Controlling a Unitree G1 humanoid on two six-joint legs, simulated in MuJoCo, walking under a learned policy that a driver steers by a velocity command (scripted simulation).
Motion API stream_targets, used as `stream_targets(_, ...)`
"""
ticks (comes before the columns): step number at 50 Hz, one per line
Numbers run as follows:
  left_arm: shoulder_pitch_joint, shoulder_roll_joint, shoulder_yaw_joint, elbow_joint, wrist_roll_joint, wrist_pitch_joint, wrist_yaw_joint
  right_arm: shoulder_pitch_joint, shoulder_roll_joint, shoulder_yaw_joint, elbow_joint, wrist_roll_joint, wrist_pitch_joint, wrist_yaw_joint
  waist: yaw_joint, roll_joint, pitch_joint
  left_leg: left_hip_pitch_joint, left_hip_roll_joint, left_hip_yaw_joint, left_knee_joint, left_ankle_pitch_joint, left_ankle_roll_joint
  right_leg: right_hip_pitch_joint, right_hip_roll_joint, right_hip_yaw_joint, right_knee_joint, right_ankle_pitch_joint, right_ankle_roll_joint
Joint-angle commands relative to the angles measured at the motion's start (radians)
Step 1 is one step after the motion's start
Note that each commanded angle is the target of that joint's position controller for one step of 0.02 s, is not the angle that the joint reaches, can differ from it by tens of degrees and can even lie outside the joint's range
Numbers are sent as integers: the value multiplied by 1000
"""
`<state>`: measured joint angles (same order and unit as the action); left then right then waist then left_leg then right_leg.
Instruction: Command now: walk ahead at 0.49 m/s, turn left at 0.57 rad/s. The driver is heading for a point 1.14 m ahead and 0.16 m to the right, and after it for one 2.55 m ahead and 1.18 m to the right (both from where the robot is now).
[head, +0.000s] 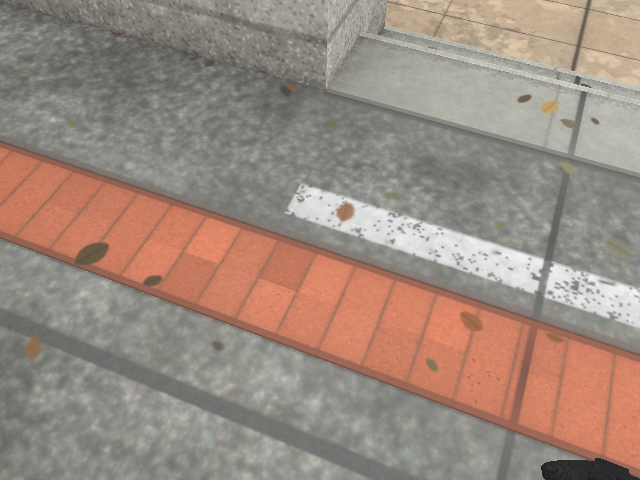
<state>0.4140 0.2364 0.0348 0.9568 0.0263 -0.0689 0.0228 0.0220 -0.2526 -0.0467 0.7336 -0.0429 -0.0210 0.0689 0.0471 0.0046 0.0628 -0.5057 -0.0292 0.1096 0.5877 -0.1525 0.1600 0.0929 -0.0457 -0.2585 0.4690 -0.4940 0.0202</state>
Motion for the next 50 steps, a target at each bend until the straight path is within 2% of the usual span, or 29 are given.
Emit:
stream_targets(1,36,62,12,-128,-2,-1,-14,374,-270,-86,51,-11,-3,-41,-128,218,-311,787,286,-527,-103,-177,183,-604,-38,32,832,103,-33)
stream_targets(2,-54,142,28,-179,-3,-10,-21,395,-296,-92,21,26,11,-44,-171,178,-414,843,385,-917,-280,-181,273,-764,80,248,1004,-46,-20)
stream_targets(3,-150,157,31,-204,-7,-19,-24,348,-267,-86,37,31,16,-55,-159,80,-259,759,353,-753,-308,-148,233,-859,10,306,986,73,-33)
stream_targets(4,-129,133,18,-188,-15,-29,-26,296,-195,-67,42,34,12,-64,-113,16,-148,599,330,-608,-320,-39,191,-819,-40,288,887,168,-41)
stream_targets(5,-105,117,15,-162,-10,-26,-25,254,-144,-50,42,28,1,-67,-68,-29,-95,479,278,-510,-335,90,141,-738,-69,283,800,193,-42)
stream_targets(6,-69,107,11,-147,6,-7,-26,228,-115,-37,46,31,-12,-69,-31,-24,-81,396,241,-430,-351,193,116,-658,-83,286,751,195,-36)
stream_targets(7,-30,97,9,-124,14,14,-30,224,-99,-29,51,31,-26,-65,-14,-14,-91,356,225,-373,-369,252,102,-599,-87,282,726,198,-34)
stream_targets(9,-26,90,12,-113,9,39,-42,261,-107,-28,78,32,-52,-56,-9,0,-79,338,204,-302,-401,321,82,-594,-84,269,682,226,-35)
stream_targets(11,-93,89,15,-125,1,50,-49,296,-122,-31,99,30,-61,-54,-28,14,-36,357,191,-249,-442,296,40,-672,-87,269,627,308,-37)
stream_targets(14,-198,92,21,-146,-9,52,-54,347,-117,-26,123,30,-65,-59,-67,29,8,423,176,-182,-471,300,-23,-783,-59,294,537,416,-42)
stream_targets(17,-258,81,20,-159,-11,44,-56,362,-104,-16,139,29,-73,-66,-80,38,22,476,176,-115,-476,349,-54,-807,-14,304,422,500,-50)
stream_targets(21,-357,57,3,-189,-1,39,-65,403,-79,2,172,26,-76,-84,-106,39,45,568,193,-47,-467,504,-69,-805,11,218,267,531,-63)
stream_targets(23,-396,45,-7,-209,1,36,-69,432,-82,7,196,23,-73,-95,-114,42,48,628,206,-14,-429,647,-75,-780,32,165,190,496,-83)
stream_targets(25,-373,54,-6,-211,0,35,-67,431,-109,7,208,20,-69,-107,-90,68,10,674,220,18,-323,955,-90,-685,89,107,145,410,-119)
stream_targets(27,-247,83,5,-179,3,35,-59,411,-147,0,210,15,-60,-122,-26,113,-59,694,243,34,-128,1201,-100,-553,144,85,134,304,-165)
stream_targets(28,-124,116,19,-143,5,30,-54,391,-165,-5,204,10,-53,-124,29,119,-119,654,252,34,37,1177,-98,-422,156,113,100,281,-198)
stream_targets(29,29,152,39,-101,15,23,-47,344,-180,-9,184,17,-51,-119,117,95,-185,516,238,54,275,983,-101,-207,129,184,6,315,-245)
stream_targets(30,119,240,68,-88,18,28,-32,333,-133,3,140,16,-62,-107,135,-55,-272,282,142,80,614,347,-100,16,-102,471,-1,318,-325)
stream_targets(31,44,297,83,-108,2,40,-31,360,-86,5,85,29,-71,-87,38,-231,-313,-146,-75,-55,923,-400,-138,233,-307,1019,-102,412,-502)
stream_targets(32,5,261,84,-103,-32,44,-34,289,-122,6,75,8,-82,-78,51,-36,-222,-243,21,-198,896,-289,-116,157,-277,910,-152,366,-479)
stream_targets(33,-49,210,71,-113,-29,45,-32,246,-123,7,52,22,-95,-70,25,-8,-116,-241,58,-186,822,-207,-119,21,-251,802,-193,375,-439)
stream_targets(34,-88,154,57,-113,-20,44,-31,251,-123,5,56,25,-96,-69,-27,61,-29,-192,90,-170,726,-176,-127,-116,-203,712,-226,463,-386)
stream_targets(35,-112,135,50,-116,-22,37,-26,249,-116,6,52,9,-79,-69,-56,65,-5,-140,110,-168,664,-173,-147,-200,-151,644,-237,537,-355)
stream_targets(36,-126,132,45,-120,-24,28,-24,274,-101,12,54,-4,-57,-64,-78,40,-15,-91,120,-159,617,-165,-165,-247,-110,587,-251,581,-337)
stream_targets(39,-89,182,57,-111,-28,5,-27,231,-81,18,18,-9,-21,-57,-82,-8,-26,-73,120,-112,485,-110,-205,-304,-51,518,-263,712,-321)
stream_targets(43,-10,188,61,-101,-31,12,-26,56,-75,25,-50,-1,-19,-51,-14,-54,-18,-119,106,-88,255,62,-225,-257,-6,506,-243,752,-256)
stream_targets(47,60,199,66,-98,-21,22,-19,-69,-82,34,-97,11,-28,-47,46,-74,-32,-137,67,-94,101,127,-210,-134,-24,558,-190,786,-237)
stream_targets(49,59,211,70,-106,-13,23,-12,-94,-96,35,-116,14,-36,-48,46,-79,-32,-108,51,-112,32,106,-192,-92,-50,599,-154,805,-231)
stream_targets(50,37,219,72,-116,-10,22,-7,-68,-110,31,-114,14,-41,-49,25,-83,-37,-52,45,-126,-11,87,-179,-92,-62,618,-131,810,-216)
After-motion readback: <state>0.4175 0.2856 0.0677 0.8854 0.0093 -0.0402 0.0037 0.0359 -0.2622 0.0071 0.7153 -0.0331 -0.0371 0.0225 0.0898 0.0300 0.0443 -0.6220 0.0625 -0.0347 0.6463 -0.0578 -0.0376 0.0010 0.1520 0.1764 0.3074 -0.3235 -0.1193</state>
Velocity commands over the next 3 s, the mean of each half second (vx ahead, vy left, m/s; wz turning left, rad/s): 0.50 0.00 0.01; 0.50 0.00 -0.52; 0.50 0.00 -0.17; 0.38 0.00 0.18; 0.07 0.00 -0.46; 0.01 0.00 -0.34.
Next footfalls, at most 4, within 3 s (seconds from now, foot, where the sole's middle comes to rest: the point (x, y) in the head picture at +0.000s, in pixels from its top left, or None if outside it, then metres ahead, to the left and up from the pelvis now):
0.58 right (372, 467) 0.46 -0.06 -0.75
1.08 left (337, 311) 0.81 0.02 -0.75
1.54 right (458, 281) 0.91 -0.27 -0.75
1.96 left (399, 197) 1.17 -0.14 -0.75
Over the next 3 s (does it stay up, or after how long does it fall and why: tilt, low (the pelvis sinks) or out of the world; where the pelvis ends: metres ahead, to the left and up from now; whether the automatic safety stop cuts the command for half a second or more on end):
stays up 1.02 -0.18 0.03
